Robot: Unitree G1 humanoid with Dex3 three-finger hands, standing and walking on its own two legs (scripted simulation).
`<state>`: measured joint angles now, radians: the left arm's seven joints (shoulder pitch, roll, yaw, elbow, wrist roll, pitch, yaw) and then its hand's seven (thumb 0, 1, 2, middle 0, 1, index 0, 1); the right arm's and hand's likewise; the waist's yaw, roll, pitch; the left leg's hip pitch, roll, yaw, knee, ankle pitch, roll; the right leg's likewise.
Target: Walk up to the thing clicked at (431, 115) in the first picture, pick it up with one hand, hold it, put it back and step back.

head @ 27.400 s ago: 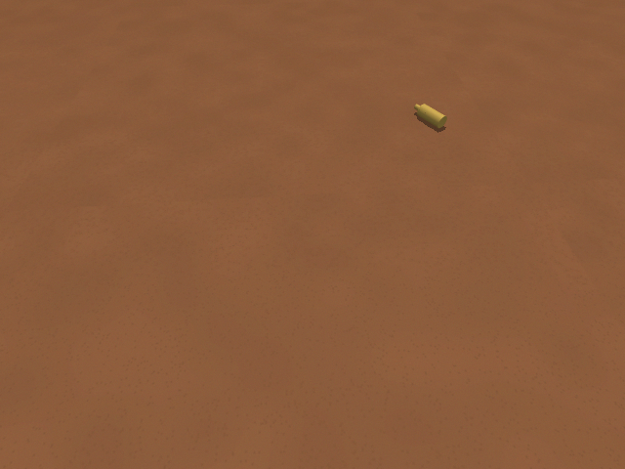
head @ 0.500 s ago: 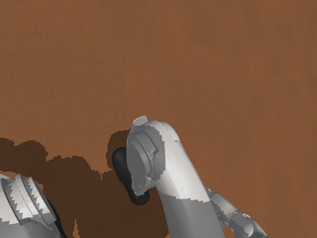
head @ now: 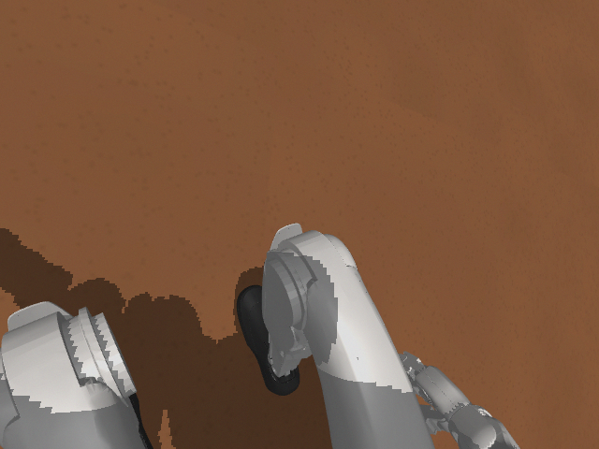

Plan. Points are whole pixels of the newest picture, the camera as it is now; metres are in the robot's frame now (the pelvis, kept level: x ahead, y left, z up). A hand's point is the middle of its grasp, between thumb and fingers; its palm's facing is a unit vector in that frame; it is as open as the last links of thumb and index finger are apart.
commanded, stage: settle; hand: left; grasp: from above
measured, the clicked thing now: out of the picture +0.49 +0.44 -0.23
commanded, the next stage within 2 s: lift in 0.30 s
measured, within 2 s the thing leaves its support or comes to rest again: neither
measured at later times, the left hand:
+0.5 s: hand out of the picture +0.48 +0.41 -0.13, palm faces -0.41 -0.14 -0.90, open 10.0 cm
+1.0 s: hand out of the picture +0.40 +0.40 +0.00, palm faces -0.43 -0.18 -0.89, open 9.8 cm
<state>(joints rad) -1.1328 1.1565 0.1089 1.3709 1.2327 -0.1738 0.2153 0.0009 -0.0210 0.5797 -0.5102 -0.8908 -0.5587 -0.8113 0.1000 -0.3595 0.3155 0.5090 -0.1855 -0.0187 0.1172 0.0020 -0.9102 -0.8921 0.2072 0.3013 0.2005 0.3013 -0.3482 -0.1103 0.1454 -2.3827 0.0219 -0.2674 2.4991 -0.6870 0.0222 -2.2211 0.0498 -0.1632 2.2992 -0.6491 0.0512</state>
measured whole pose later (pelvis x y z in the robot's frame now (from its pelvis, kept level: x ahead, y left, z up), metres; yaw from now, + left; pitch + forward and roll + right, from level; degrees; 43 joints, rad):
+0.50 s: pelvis -0.01 +0.00 +0.01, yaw +3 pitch +33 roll -15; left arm -1.12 1.05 0.09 1.23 1.21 -0.17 0.07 0.01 0.03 0.44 -0.58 -0.79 -0.64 -0.70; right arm 0.15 -0.33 0.24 0.50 -0.13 0.09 0.09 0.00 -0.90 -0.89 0.21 0.30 0.20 0.30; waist -0.32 -0.04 0.07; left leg -2.39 0.01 -0.20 2.42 -0.64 0.03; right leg -2.23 0.02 -0.12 2.26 -0.64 0.05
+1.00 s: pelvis -0.01 +0.00 +0.09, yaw +9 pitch +36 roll -10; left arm -0.80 0.84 0.08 0.90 1.02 -0.17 -0.08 0.01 0.09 0.33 -0.61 -0.70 -0.68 -0.59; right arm 0.17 -0.29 0.08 0.57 -0.04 0.15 0.04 0.00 -0.90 -0.89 0.21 0.30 0.20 0.30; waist -0.18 0.03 -0.11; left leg -2.16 0.02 -0.11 2.16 -0.63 0.03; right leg -2.06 -0.01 -0.05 2.06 -0.63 0.05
